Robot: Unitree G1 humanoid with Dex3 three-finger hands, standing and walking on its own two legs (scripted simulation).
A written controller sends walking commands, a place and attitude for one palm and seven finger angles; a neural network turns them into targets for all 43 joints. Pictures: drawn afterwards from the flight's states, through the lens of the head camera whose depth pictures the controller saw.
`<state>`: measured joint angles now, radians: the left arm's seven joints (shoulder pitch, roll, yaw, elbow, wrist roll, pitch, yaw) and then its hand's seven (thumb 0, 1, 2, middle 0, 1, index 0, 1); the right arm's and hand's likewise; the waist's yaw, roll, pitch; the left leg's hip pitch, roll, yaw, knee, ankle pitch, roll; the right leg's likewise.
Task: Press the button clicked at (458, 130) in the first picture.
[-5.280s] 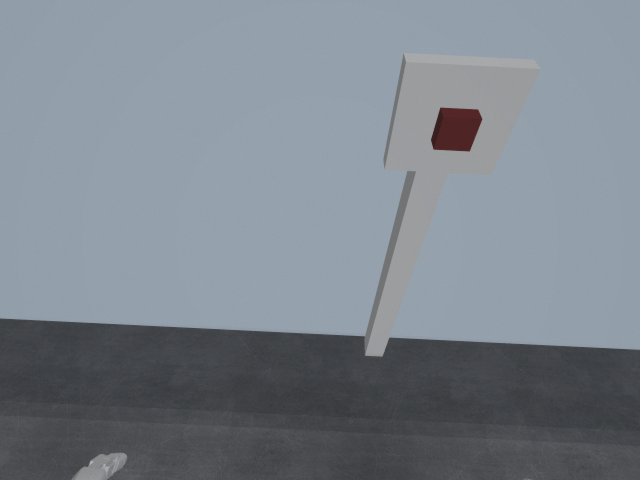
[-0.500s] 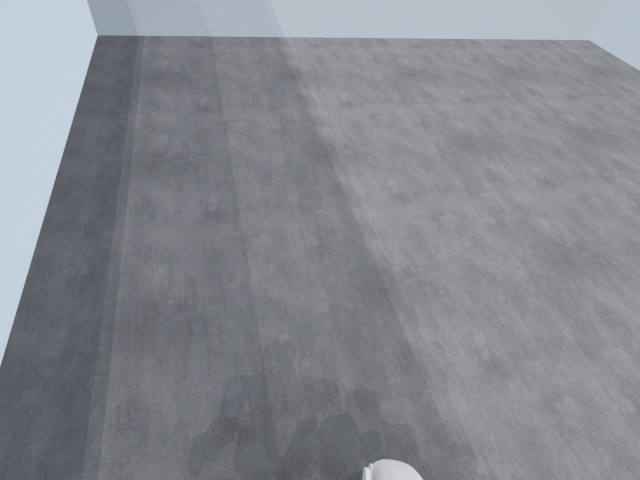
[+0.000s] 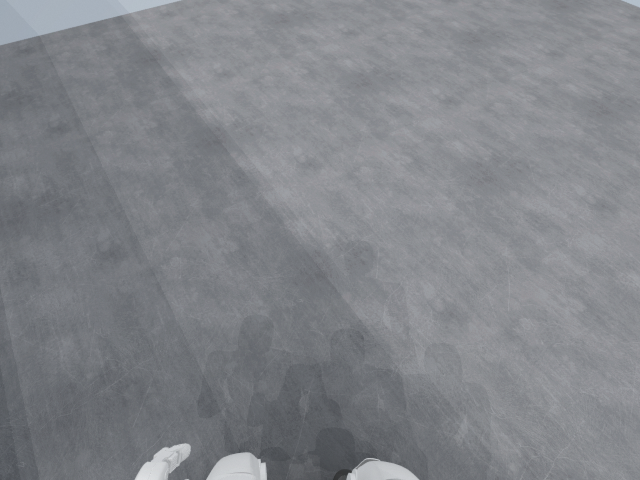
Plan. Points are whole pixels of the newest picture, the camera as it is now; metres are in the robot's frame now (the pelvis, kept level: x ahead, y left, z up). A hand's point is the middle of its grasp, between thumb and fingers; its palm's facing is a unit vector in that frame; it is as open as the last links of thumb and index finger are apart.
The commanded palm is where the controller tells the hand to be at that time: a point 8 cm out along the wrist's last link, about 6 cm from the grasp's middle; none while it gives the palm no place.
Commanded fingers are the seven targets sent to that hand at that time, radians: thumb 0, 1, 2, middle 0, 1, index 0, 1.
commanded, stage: turn to face it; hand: left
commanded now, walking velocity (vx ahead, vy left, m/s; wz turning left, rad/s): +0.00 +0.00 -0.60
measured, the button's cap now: out of the picture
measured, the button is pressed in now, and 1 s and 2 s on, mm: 0 0 0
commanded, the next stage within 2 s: none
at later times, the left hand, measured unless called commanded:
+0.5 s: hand out of the picture +0.07 +0.24 -0.16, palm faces +0.17 -0.97 -0.16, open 7.4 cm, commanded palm none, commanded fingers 0.00 0.90 0.90 -0.20 -0.30 -0.20 -0.30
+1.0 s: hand out of the picture +0.03 +0.20 -0.12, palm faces +0.39 -0.87 -0.28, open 7.4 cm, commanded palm none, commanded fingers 0.00 0.90 0.90 -0.20 -0.30 -0.20 -0.30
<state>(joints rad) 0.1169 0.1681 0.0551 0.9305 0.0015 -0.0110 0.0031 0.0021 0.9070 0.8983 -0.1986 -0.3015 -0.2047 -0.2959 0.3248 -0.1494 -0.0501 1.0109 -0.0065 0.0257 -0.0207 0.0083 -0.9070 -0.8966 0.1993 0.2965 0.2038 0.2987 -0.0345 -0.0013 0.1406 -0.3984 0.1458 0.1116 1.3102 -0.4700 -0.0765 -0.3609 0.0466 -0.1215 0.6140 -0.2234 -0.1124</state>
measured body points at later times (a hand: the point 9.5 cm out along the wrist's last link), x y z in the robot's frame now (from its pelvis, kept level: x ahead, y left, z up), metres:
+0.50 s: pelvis +0.03 +0.06 +0.02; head +0.05 +0.08 +0.47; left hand +0.06 +0.29 -0.15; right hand +0.07 -0.17 -0.13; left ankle +0.03 +0.15 -0.72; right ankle +0.03 -0.07 -0.66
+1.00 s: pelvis +0.00 -0.02 +0.02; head +0.02 -0.05 +0.47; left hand +0.01 +0.25 -0.10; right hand +0.14 -0.26 -0.14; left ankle -0.04 +0.13 -0.63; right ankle +0.01 -0.12 -0.72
